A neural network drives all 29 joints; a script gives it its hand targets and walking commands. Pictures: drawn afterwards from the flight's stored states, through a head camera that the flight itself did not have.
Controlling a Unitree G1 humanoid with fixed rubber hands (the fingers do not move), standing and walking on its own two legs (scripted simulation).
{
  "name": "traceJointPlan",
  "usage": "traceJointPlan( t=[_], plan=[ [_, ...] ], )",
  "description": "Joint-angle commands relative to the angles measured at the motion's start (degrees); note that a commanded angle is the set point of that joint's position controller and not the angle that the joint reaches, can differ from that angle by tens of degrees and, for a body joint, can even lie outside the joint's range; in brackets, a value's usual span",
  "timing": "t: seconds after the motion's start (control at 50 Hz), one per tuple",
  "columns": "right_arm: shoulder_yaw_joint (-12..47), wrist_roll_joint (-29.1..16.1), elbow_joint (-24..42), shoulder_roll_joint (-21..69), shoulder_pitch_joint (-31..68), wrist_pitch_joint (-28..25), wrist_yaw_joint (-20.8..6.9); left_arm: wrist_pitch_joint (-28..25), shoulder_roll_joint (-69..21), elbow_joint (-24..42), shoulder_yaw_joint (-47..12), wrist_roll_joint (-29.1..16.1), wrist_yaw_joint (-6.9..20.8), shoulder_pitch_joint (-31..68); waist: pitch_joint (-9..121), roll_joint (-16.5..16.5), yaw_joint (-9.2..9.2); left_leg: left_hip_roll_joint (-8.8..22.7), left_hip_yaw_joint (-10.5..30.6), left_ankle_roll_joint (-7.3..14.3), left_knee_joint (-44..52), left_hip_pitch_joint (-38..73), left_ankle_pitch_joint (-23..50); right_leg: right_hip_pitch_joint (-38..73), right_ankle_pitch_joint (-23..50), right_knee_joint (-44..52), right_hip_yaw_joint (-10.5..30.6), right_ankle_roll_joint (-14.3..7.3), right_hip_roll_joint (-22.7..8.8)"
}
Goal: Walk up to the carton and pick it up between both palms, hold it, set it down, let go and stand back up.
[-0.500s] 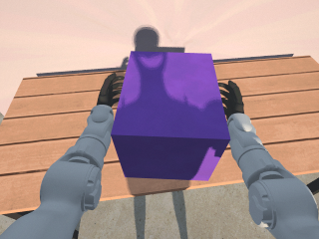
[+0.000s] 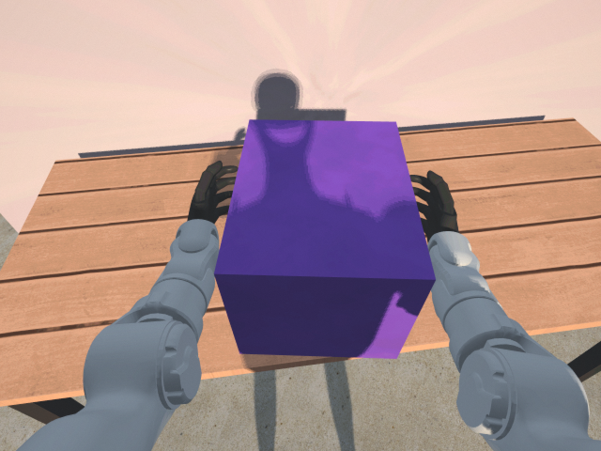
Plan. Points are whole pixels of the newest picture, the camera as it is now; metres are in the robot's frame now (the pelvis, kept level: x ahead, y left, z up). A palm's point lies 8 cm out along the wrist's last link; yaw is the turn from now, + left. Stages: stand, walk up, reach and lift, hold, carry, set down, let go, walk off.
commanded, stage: reach and lift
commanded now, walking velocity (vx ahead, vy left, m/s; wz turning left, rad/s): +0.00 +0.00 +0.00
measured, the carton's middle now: (320, 234) +0.44 -0.03 +0.03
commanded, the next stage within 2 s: none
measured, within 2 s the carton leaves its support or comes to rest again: leaves its support in 0.52 s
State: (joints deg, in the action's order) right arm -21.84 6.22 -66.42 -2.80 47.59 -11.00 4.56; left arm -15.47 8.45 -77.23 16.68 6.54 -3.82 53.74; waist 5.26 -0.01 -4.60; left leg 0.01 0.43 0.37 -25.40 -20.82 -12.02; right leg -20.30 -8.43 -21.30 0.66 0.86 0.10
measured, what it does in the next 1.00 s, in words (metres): stands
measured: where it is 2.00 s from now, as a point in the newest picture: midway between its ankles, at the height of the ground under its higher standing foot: outside the picture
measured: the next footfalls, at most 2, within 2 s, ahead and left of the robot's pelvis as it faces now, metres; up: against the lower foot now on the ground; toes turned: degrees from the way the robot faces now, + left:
none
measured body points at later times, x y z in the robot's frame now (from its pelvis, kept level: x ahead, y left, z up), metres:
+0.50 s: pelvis +0.00 +0.00 +0.00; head +0.01 +0.01 +0.45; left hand +0.44 +0.14 +0.10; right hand +0.40 -0.19 +0.09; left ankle +0.00 +0.11 -0.74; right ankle +0.02 -0.13 -0.74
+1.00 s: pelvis -0.01 +0.00 +0.00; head -0.04 +0.01 +0.45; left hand +0.42 +0.14 +0.14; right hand +0.38 -0.19 +0.13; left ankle +0.00 +0.11 -0.74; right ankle +0.02 -0.13 -0.74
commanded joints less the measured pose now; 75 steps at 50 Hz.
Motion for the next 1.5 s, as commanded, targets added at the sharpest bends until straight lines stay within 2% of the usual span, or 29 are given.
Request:
traceJointPlan(
  t=[0.0,0.02,0.1,0.14,0.16,0.3,0.34,0.4,0.44,0.52,0.56,0.64,0.7,0.74,0.78,0.8,0.84,0.86,0.94,0.96,1.04,1.06,1.16,1.2,1.28,1.36,1.38,1.42,1.48],
  plan=[
    [8.8,10.9,12.7,33.3,29.0,-0.4,-9.9,-1.6,-33.2,5.9,-4.0,6.1,10.6,28.2,24.4,0.4,-0.39,-0.1,-3.9,-3.5,4.0,10.1,12.8,15.8,15.4,1.8,-3.6,-0.3,-0.1],
    [8.4,10.6,13.4,33.3,29.6,-0.4,-9.9,-1.7,-34.1,6.6,-4.6,6.1,10.4,29.0,26.0,0.9,-1.45,-0.1,-3.4,-3.7,3.9,10.7,12.4,15.2,14.8,1.6,-4.0,-0.3,0.2],
    [8.6,10.6,13.6,32.9,30.4,-0.9,-10.2,-2.1,-33.9,7.0,-4.7,6.2,10.0,29.2,26.3,1.1,-0.47,0.1,-3.2,-3.9,3.4,11.0,12.4,13.8,12.5,1.5,-4.1,-0.6,0.4],
    [9.6,10.7,14.0,34.3,29.8,-1.1,-9.6,-2.2,-34.4,7.0,-5.3,5.7,10.1,28.4,26.7,-0.5,-1.34,0.2,-3.0,-3.7,3.3,9.8,14.3,16.0,17.6,1.2,-3.9,-0.3,0.2],
    [10.1,10.3,14.5,34.1,30.1,-1.5,-9.5,-2.5,-34.5,7.2,-5.1,5.5,10.2,28.9,27.6,-0.4,-0.52,0.0,-3.0,-3.5,3.4,9.8,14.7,16.0,18.1,0.9,-3.9,0.0,0.4],
    [14.5,8.5,15.6,35.5,31.1,-3.4,-9.0,-3.7,-37.8,11.0,-9.5,3.8,9.0,29.1,34.2,0.9,-1.1,0.3,-2.2,-4.4,1.7,13.1,22.0,18.1,24.6,0.7,-4.7,-0.3,1.2],
    [16.0,6.9,15.6,36.8,30.3,-3.7,-8.7,-4.1,-38.0,11.5,-10.6,3.2,8.9,29.1,36.0,0.3,-0.07,-0.1,-2.7,-4.2,1.5,13.1,23.3,18.8,27.2,0.7,-3.9,0.2,1.1],
    [16.3,6.2,15.7,37.2,31.0,-3.6,-8.4,-3.6,-39.4,13.7,-12.3,3.2,8.5,30.1,37.1,0.9,-1.19,-0.3,-2.7,-4.5,1.3,13.3,23.6,19.4,27.6,0.7,-3.8,-0.1,1.0],
    [18.7,5.3,17.3,37.5,31.0,-4.0,-8.3,-3.9,-39.9,15.0,-13.3,2.1,8.2,30.3,38.7,0.4,-0.14,-0.4,-2.4,-4.2,1.2,12.7,24.4,19.9,28.0,0.7,-3.7,-0.2,1.1],
    [19.7,3.7,18.1,39.0,33.0,-4.3,-7.6,-3.4,-40.7,16.2,-14.8,1.8,8.0,31.1,36.1,-0.2,-0.02,-0.6,-2.5,-3.9,2.0,12.1,22.7,20.7,28.1,0.7,-3.7,0.2,1.2],
    [19.5,3.0,17.3,38.2,32.5,-2.5,-7.6,-1.8,-38.9,15.4,-13.6,2.3,8.0,31.6,31.9,-0.2,0.22,-1.0,-2.6,-3.2,2.9,10.0,18.1,20.9,23.2,1.5,-3.3,0.0,0.8],
    [19.9,1.2,16.4,38.1,32.9,-1.1,-7.7,0.3,-38.9,18.5,-14.6,1.7,8.0,34.1,29.7,-0.3,1.02,-0.8,-2.8,-3.1,4.1,11.7,17.3,19.2,19.7,2.2,-3.8,0.0,1.3],
    [19.6,0.1,18.3,36.4,34.6,-0.3,-7.8,2.7,-40.0,17.9,-15.8,1.1,7.8,31.8,28.3,0.0,0.11,-0.4,-1.8,-3.1,4.2,13.8,16.3,17.6,16.0,3.2,-4.1,-0.6,1.5],
    [21.3,-1.5,18.5,36.8,35.1,1.1,-8.0,4.2,-40.4,19.9,-16.2,0.7,7.6,32.3,28.4,0.1,1.21,-0.4,-1.4,-3.1,4.8,13.9,17.9,18.9,17.3,3.3,-3.9,-0.6,1.6],
    [21.8,-2.2,20.6,36.3,36.8,1.4,-8.0,5.3,-40.9,20.7,-17.1,0.0,7.4,33.5,29.6,0.3,0.57,-0.5,-1.4,-3.4,4.5,16.0,16.8,17.4,15.5,3.8,-4.4,-0.7,2.0],
    [22.5,-3.2,22.7,36.5,39.2,1.3,-7.9,5.8,-41.2,22.4,-17.3,-0.6,6.9,34.1,31.8,-0.6,1.61,-0.6,-1.3,-3.0,4.1,15.1,17.7,17.8,16.3,3.4,-4.1,-0.4,2.0],
    [22.8,-4.4,20.3,35.8,36.8,3.7,-8.1,8.4,-40.9,22.2,-17.0,-0.2,6.9,32.0,28.0,0.6,1.52,-0.6,-1.4,-3.2,4.8,16.2,17.7,17.9,14.6,4.1,-4.1,-0.8,2.0],
    [23.1,-5.0,20.1,35.8,37.0,4.7,-8.0,9.8,-41.3,21.5,-15.5,0.7,7.1,30.0,26.1,-1.0,2.63,-0.6,-1.6,-2.8,5.3,15.9,17.9,18.1,14.8,4.4,-3.8,-0.5,2.2],
    [24.7,-6.9,26.2,35.3,42.4,5.1,-7.9,12.1,-42.1,25.2,-17.3,-1.2,7.4,33.6,28.5,-0.8,2.04,-0.7,-0.5,-2.7,5.3,16.4,16.7,18.3,14.0,4.2,-3.9,-0.4,2.6],
    [25.3,-8.0,23.3,36.3,41.6,6.4,-8.0,12.9,-41.7,27.4,-16.8,-1.1,7.1,34.8,27.4,-0.5,3.61,-0.8,-0.7,-2.6,5.7,16.0,17.3,18.8,13.1,4.3,-3.9,-0.5,2.6],
    [26.7,-10.6,28.0,35.7,45.9,7.5,-7.7,17.2,-43.1,27.1,-16.8,-1.4,7.0,31.9,27.6,-2.4,4.61,-0.8,-0.1,-2.0,6.1,16.8,16.2,19.2,12.5,4.9,-3.5,-0.2,3.0],
    [25.3,-10.5,24.8,34.9,45.0,8.7,-7.7,18.5,-42.9,26.0,-16.2,-1.2,7.4,33.3,22.9,-1.4,3.18,-1.1,-0.2,-2.1,6.6,16.1,13.2,18.3,10.0,5.4,-3.5,-0.2,2.6],
    [25.6,-11.0,27.2,34.9,48.8,10.6,-7.3,22.6,-43.9,28.8,-16.5,-1.5,7.7,33.0,19.6,-2.3,4.08,-1.2,0.0,-1.5,8.1,14.9,9.8,18.9,6.0,6.4,-3.6,-0.4,2.8],
    [25.6,-11.1,29.3,35.4,51.2,10.9,-7.1,23.5,-44.2,29.4,-16.2,-1.8,7.7,34.0,21.2,-3.8,4.77,-1.1,0.3,-1.0,8.1,15.1,8.9,18.6,5.3,6.5,-3.4,-0.4,2.8],
    [28.5,-13.7,33.8,36.1,55.0,11.0,-7.1,24.4,-46.7,34.8,-20.2,-4.5,6.7,36.5,27.2,-1.5,4.03,-1.0,1.2,-1.9,6.2,17.2,14.5,18.8,10.1,5.4,-3.7,-0.5,3.4],
    [26.5,-13.3,29.3,33.7,50.0,14.4,-6.4,29.2,-46.6,32.8,-19.0,-2.4,7.4,31.6,19.8,-1.3,3.26,-1.2,1.1,-2.1,7.9,17.7,10.0,18.2,5.0,7.1,-3.7,-1.0,3.4],
    [28.5,-14.4,32.0,34.8,51.1,14.3,-6.2,29.4,-47.3,36.7,-19.8,-3.0,7.3,32.8,22.6,-1.7,3.53,-1.2,1.3,-1.8,7.2,18.5,12.7,19.8,7.1,6.9,-3.4,-1.0,3.4],
    [28.7,-15.5,33.7,34.0,52.0,14.9,-6.0,31.2,-47.6,36.9,-20.5,-3.0,7.2,31.4,21.8,-1.1,3.21,-1.1,1.6,-2.4,7.1,19.0,12.9,18.9,6.9,6.9,-3.7,-1.0,3.9],
    [30.8,-17.5,37.2,34.9,54.8,16.0,-5.4,33.2,-47.1,37.2,-19.0,-2.4,7.4,30.8,20.9,-2.7,4.84,-1.7,1.2,-1.2,6.8,17.9,13.1,20.1,7.4,7.0,-2.8,-0.7,3.6]
  ],
)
